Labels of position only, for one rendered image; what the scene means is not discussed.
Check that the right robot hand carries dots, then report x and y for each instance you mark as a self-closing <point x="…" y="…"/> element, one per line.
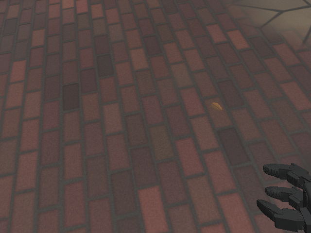
<point x="289" y="219"/>

